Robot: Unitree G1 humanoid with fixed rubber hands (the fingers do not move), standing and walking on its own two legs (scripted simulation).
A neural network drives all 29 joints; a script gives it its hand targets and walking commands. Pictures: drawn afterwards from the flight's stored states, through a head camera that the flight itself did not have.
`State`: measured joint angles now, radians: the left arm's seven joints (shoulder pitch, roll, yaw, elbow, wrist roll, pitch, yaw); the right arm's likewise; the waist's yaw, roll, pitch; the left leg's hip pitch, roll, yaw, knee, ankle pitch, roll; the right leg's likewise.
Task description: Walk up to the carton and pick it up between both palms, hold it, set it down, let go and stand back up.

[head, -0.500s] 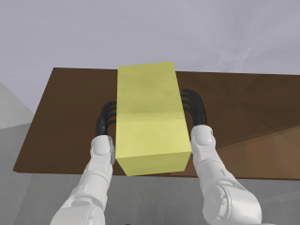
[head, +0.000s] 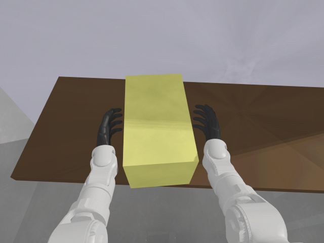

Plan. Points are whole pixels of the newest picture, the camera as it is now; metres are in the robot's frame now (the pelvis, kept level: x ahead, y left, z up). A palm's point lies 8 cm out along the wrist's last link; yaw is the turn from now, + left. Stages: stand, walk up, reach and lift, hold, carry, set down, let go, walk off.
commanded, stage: set down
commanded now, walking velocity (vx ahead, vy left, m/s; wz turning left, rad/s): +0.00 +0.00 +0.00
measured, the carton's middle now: (156, 129) +0.45 +0.01 -0.04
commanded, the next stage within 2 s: none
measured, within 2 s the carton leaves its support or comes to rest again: neither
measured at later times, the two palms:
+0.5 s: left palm (102, 162) +0.32 +0.14 +0.01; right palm (221, 159) +0.32 -0.15 +0.02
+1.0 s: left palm (97, 190) +0.26 +0.15 +0.00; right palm (232, 187) +0.26 -0.16 +0.01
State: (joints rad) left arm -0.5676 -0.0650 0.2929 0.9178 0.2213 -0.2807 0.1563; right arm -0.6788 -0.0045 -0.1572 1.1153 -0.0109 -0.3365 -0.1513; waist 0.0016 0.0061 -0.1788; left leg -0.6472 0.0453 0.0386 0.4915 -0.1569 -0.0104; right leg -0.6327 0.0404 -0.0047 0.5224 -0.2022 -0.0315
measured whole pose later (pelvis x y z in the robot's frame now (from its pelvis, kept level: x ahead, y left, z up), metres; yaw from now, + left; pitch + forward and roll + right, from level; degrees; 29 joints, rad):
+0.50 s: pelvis -0.04 +0.00 +0.00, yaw +0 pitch +13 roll +0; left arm -0.50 -0.06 0.23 0.92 0.10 -0.23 0.15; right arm -0.49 0.00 -0.13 0.92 0.03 -0.25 -0.13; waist 0.00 0.00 -0.15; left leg -0.60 0.05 0.04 0.49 -0.11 -0.01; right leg -0.59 0.04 0.00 0.52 -0.16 -0.03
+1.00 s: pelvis -0.05 +0.00 +0.00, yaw +0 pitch +5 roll +0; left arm -0.26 -0.04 0.09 0.76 0.01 -0.18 0.15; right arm -0.24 -0.01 -0.10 0.73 0.08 -0.20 -0.10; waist 0.00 -0.02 -0.09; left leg -0.46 0.04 0.04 0.49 -0.12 -0.01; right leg -0.45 0.04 0.00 0.53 -0.17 -0.03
